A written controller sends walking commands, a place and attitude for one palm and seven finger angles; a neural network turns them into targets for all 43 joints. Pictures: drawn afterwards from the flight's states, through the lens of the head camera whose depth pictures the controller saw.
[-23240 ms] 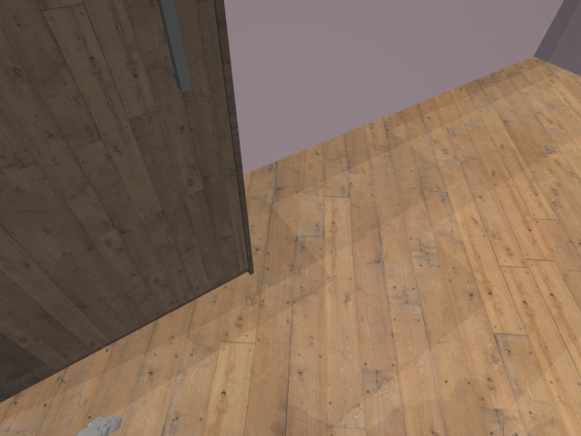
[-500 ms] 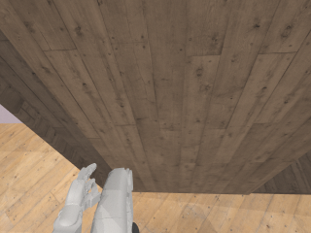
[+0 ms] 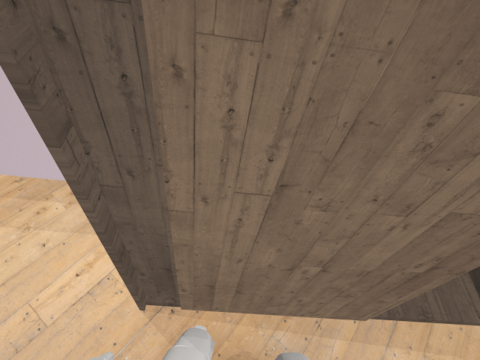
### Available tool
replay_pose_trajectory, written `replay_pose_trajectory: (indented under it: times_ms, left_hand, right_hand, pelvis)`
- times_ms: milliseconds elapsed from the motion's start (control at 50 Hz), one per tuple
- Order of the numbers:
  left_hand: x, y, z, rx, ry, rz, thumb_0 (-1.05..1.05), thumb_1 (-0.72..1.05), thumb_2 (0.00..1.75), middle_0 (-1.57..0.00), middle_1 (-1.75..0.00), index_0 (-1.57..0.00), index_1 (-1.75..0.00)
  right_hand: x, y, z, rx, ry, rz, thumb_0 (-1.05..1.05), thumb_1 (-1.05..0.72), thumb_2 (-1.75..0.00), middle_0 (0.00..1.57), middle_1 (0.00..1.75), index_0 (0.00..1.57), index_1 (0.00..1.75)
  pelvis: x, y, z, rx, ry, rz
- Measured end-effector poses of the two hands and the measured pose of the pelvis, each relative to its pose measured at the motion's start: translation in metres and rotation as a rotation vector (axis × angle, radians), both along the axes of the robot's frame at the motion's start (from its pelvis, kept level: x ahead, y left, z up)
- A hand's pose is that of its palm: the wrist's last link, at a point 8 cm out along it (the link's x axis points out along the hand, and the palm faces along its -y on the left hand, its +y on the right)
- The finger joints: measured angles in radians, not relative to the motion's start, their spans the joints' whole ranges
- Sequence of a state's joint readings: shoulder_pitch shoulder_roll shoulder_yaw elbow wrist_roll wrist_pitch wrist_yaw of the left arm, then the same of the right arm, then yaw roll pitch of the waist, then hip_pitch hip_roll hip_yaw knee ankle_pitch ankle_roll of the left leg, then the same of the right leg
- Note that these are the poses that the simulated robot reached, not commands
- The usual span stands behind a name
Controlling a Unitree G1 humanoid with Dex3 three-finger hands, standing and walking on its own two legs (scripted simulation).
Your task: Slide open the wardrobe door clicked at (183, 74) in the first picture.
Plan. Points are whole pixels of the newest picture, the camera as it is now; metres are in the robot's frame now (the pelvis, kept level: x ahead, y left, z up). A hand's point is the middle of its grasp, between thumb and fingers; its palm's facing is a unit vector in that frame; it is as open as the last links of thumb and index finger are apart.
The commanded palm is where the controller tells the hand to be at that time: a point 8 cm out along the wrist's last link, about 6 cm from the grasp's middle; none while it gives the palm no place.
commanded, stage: stop walking and hold the door there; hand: right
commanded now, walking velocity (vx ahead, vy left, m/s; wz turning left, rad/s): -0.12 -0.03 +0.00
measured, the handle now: out of the picture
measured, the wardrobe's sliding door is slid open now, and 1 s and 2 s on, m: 0.54 0.54 0.54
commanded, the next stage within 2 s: none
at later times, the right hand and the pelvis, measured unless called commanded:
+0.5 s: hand out of the picture +0.31 -0.41 +0.27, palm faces +0.67 +0.71 -0.23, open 7.4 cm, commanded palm +0.26 -0.41 +0.21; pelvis -0.02 -0.04 +0.05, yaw +6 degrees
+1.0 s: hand out of the picture +0.31 -0.41 +0.27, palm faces +0.67 +0.69 -0.26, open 7.3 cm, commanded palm +0.26 -0.42 +0.21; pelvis -0.04 -0.05 +0.05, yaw +6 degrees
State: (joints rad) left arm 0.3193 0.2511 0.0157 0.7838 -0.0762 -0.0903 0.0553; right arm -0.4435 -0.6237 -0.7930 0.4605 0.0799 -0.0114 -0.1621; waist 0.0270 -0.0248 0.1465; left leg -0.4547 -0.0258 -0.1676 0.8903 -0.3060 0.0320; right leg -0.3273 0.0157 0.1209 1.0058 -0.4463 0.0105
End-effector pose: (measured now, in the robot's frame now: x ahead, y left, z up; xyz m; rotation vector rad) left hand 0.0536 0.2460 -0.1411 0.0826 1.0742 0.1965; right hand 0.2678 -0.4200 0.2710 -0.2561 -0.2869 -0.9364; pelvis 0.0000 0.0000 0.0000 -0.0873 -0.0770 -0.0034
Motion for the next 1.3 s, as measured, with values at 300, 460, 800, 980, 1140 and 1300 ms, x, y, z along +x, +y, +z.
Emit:
replay_pose_trajectory:
  times_ms: [300,460,800,980,1140,1300]
  left_hand:
    - [0.069,0.000,0.122,0.204,-0.356,-0.001,0.02,0.91,0.90,-0.20,-0.30,-0.20,-0.30]
    - [0.088,-0.037,0.132,0.124,-0.427,-0.042,0.01,0.91,0.90,-0.20,-0.30,-0.20,-0.30]
    - [-0.011,-0.010,0.084,0.138,-0.121,0.078,0.01,0.91,0.90,-0.20,-0.30,-0.20,-0.30]
    - [-0.025,0.003,0.080,0.167,-0.095,0.096,0.02,0.91,0.90,-0.20,-0.30,-0.20,-0.30]
    - [-0.003,-0.025,0.085,0.183,-0.124,0.040,0.01,0.91,0.90,-0.20,-0.30,-0.20,-0.30]
    - [0.023,-0.107,0.092,0.154,-0.230,-0.006,0.01,0.91,0.90,-0.20,-0.30,-0.20,-0.30]
  right_hand:
    - [-0.008,-0.010,0.000,-0.038,0.063,0.197,-0.08,-0.71,-0.74,0.46,1.40,0.06,1.26]
    - [-0.010,-0.011,0.000,-0.069,0.096,0.218,-0.09,-0.71,-0.76,0.46,1.39,0.02,1.24]
    - [-0.012,-0.012,0.003,-0.089,0.141,0.180,-0.12,-0.66,-0.77,0.46,1.40,0.08,1.26]
    - [-0.012,-0.013,0.003,-0.088,0.149,0.182,-0.13,-0.66,-0.77,0.46,1.40,0.09,1.27]
    - [-0.010,-0.025,0.000,-0.132,0.173,0.285,-0.20,-0.63,-0.78,0.46,1.40,0.18,1.31]
    - [-0.005,-0.033,-0.008,-0.125,0.124,0.438,-0.22,-0.67,-0.79,0.46,1.40,0.21,1.34]
  pelvis:
    - [-0.012,-0.042,0.048,0.058,0.012,0.061]
    - [-0.013,-0.045,0.051,0.074,0.058,0.101]
    - [-0.029,-0.041,0.052,0.091,0.073,0.117]
    - [-0.035,-0.046,0.051,0.105,0.075,0.103]
    - [-0.048,-0.080,0.051,0.081,0.069,0.067]
    - [-0.082,-0.142,0.044,0.038,0.045,0.069]
